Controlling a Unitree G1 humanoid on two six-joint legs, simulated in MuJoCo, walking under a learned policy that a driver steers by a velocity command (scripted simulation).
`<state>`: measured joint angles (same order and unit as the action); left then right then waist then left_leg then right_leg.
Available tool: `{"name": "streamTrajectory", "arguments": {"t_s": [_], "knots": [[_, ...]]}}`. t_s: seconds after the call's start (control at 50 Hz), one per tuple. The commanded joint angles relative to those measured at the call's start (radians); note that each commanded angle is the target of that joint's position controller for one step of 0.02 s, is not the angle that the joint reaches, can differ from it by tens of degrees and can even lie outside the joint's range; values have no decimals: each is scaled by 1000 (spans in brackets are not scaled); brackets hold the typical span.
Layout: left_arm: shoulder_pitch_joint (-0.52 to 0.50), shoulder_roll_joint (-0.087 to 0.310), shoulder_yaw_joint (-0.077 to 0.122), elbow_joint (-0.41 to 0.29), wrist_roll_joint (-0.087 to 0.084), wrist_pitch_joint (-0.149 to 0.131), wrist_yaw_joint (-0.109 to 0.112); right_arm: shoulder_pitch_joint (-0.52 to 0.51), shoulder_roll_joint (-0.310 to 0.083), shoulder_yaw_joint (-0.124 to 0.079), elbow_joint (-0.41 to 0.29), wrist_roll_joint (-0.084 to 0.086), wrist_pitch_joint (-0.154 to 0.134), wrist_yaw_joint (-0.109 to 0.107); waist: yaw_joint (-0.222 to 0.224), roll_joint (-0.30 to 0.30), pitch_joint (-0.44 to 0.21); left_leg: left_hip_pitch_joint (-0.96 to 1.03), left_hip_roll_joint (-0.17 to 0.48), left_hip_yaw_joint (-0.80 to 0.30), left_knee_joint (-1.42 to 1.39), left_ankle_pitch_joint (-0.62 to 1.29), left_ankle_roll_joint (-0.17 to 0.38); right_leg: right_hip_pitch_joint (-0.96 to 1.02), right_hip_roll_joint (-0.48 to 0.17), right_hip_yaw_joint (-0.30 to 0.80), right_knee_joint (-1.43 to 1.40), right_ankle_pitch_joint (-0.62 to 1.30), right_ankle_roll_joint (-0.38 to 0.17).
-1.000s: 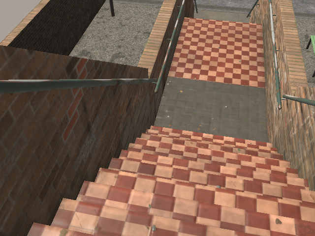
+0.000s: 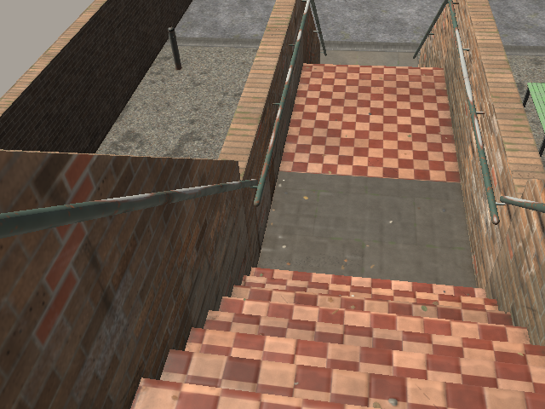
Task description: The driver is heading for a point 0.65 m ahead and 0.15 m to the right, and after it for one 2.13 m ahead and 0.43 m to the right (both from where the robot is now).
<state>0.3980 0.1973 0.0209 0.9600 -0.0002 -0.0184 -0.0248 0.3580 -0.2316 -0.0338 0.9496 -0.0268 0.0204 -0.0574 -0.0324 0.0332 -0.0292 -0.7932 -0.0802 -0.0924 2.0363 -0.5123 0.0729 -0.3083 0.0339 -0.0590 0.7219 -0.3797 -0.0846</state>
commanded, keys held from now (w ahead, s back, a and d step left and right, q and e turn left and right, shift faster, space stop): w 0.34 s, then no key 0.02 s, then e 0.64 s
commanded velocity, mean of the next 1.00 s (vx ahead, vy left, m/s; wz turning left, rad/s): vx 0.28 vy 0.00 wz -0.25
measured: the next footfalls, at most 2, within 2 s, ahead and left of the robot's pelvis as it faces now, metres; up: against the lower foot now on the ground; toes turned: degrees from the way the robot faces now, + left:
left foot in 0.44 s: +0.31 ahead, +0.14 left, -0.20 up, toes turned +4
right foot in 1.16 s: +0.47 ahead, -0.23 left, -0.40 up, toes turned -21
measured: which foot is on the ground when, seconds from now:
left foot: up 0.00-0.42, down 0.44-1.00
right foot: down 0.00-0.46, up 0.48-1.00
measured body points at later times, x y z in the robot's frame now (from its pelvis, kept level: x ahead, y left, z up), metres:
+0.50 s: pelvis +0.23 +0.05 -0.15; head +0.22 +0.06 +0.30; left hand +0.16 +0.30 -0.30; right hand +0.36 -0.19 -0.27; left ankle +0.28 +0.14 -0.91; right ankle +0.06 -0.08 -0.65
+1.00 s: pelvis +0.31 +0.01 -0.27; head +0.30 -0.01 +0.18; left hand +0.62 +0.18 -0.32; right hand +0.21 -0.23 -0.41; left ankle +0.28 +0.14 -0.92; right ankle +0.43 -0.19 -0.90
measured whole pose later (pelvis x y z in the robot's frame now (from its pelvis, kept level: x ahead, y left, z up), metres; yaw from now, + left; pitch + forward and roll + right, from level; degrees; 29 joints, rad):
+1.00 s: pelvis +0.31 +0.01 -0.27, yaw -16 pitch -3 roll +2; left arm -0.01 0.26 0.10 0.71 0.02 0.07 0.00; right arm 0.46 -0.25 -0.02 0.86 -0.04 -0.02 -0.04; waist -0.09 0.00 0.02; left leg -0.29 0.19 0.29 1.13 -0.74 -0.04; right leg -0.80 -0.04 0.12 1.15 0.21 0.00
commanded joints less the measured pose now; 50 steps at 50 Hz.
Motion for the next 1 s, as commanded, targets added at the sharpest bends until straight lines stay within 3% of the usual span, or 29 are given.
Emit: {"name": "streamTrajectory", "arguments": {"t_s": [0.02,0.04,0.08,0.1,0.14,0.18,0.24,0.36,0.38,0.4,0.42,0.44,0.46,0.48,0.5,0.52,0.54,0.56,0.6,0.62,0.66,0.68,0.7,0.74,0.78,0.82,0.94,0.98,1.0], "knots": [[96,96,-10,-16,14,-65,2,-60,-70,-23,-68,-25,16,10,-12,-79,182,-322,38,-89,-262,288,-45,-97,-313,396,-219,235,-120],[52,82,-26,-36,11,-80,15,-61,-33,-12,-80,-15,19,23,-52,-85,194,-186,22,-53,-510,424,-83,-270,-266,314,-282,114,-99],[78,120,-19,-25,-2,-82,25,-63,-10,-10,-58,-39,30,37,-46,-146,172,-108,48,-2,-666,540,-99,-268,-242,354,-296,78,-118],[121,182,2,-9,0,-84,27,-24,-22,-14,-21,-42,32,38,-44,-183,109,-73,60,13,-643,610,-85,-198,-243,376,-274,95,-126],[147,144,1,7,-11,-81,31,-111,-87,-43,-40,-17,18,47,-22,-129,162,-177,88,-74,-855,740,-69,-70,-203,356,-213,-21,-119],[227,135,5,23,7,-80,40,-222,-80,-52,-50,-15,-7,53,50,-126,161,-263,78,-82,-945,809,-50,61,-218,412,-141,-143,-133],[172,113,0,-12,16,-69,62,-305,-24,-34,-76,-22,-28,80,55,-61,146,5,78,4,-1180,1066,-58,-107,-186,349,-55,-243,-128],[184,102,5,-5,51,-51,50,-388,-21,-25,-167,33,-49,93,192,-112,231,228,130,71,-1664,988,-29,-18,-151,261,119,98,-125],[167,101,6,17,35,-47,59,-306,-31,-33,-136,12,-57,95,168,-126,182,372,158,41,-1589,1078,-24,-63,-169,284,214,198,-121],[87,121,4,2,32,-46,50,-101,-49,-41,-84,-2,-53,83,64,-132,65,581,110,129,-1463,1081,-12,-121,-165,247,408,333,-114],[93,117,7,1,41,-41,54,43,-90,-46,-32,21,-59,81,13,-114,61,601,196,38,-1784,1048,2,-9,-107,245,543,407,-104],[144,129,17,21,35,-28,71,102,-97,-59,-17,4,-65,72,7,-32,91,713,181,142,-1998,1057,-29,-26,-41,190,731,390,-99],[205,120,27,52,28,-15,68,178,-144,-74,42,-9,-65,70,11,131,63,987,277,45,-1914,1302,-19,-270,61,150,1053,-227,-79],[341,75,29,37,-24,-2,76,241,-148,-48,28,-10,-70,84,66,190,-98,1375,464,-25,-1340,1901,25,-625,97,133,1240,-667,-20],[278,83,14,15,-11,2,92,257,-154,-48,22,31,-60,105,13,182,-160,1377,495,-47,-1341,1780,66,-754,26,129,1279,-598,-23],[191,95,17,3,-4,6,102,238,-134,-36,7,45,-55,106,-18,130,-161,1244,479,-38,-1399,1552,106,-753,18,129,1315,-491,-13],[65,120,23,-18,13,13,89,129,-108,-24,-36,35,-51,86,-12,18,-129,1048,400,-19,-1482,1403,86,-696,31,90,1308,-351,-4],[76,96,26,-63,17,23,78,133,-144,-21,-48,13,-67,74,33,143,-118,912,475,-10,-1453,1376,180,-687,19,110,1208,-117,18],[-36,58,23,-102,52,52,81,89,-131,-19,-44,25,-74,54,30,236,-28,673,525,-60,-1439,1099,217,-739,-24,137,1106,56,71],[-124,56,24,-138,46,61,70,26,-34,20,-78,27,-71,39,66,76,59,430,450,15,-1472,983,175,-643,2,135,903,246,111],[-117,29,21,-142,53,74,54,49,-45,32,-73,23,-73,23,90,45,38,375,409,86,-1437,1071,121,-537,24,75,729,370,121],[-48,24,30,-97,54,78,53,73,-115,20,-78,7,-81,24,100,46,-26,391,430,66,-1413,1108,132,-448,38,82,781,451,105],[-28,22,31,-96,52,85,57,55,-135,12,-91,20,-80,30,115,82,-36,402,442,65,-1398,1055,129,-456,33,73,807,445,101],[-183,60,48,-167,68,94,69,97,-116,10,-80,44,-77,27,62,80,23,510,411,49,-1367,760,96,-645,19,151,753,510,91],[-289,74,56,-226,74,101,59,124,-112,8,-77,37,-70,26,32,93,61,566,436,7,-1372,624,104,-717,-4,191,679,514,84],[-354,89,71,-255,63,108,52,164,-132,-5,-86,9,-63,29,1,87,80,643,473,-30,-1355,567,122,-780,-22,189,671,463,78],[-545,96,83,-354,30,78,32,175,-155,-20,-114,-16,-48,19,-70,81,162,648,543,-68,-1326,387,121,-835,-80,220,572,429,77],[-600,94,75,-370,21,58,16,130,-124,-13,-135,-24,-54,2,-72,-2,156,590,520,-19,-1276,34,26,-739,-125,262,305,682,95],[-589,72,63,-361,-8,54,-6,68,-125,-12,-157,-21,-48,-2,-53,-48,167,425,485,66,-1283,-184,-6,-515,-122,166,90,832,105]]}}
